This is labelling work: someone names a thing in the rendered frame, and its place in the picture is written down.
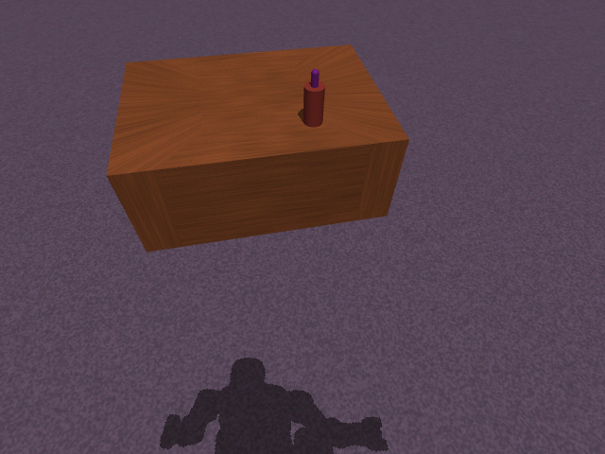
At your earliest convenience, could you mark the bottle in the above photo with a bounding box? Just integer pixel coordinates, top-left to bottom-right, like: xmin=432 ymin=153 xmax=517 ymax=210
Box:
xmin=303 ymin=69 xmax=325 ymax=128

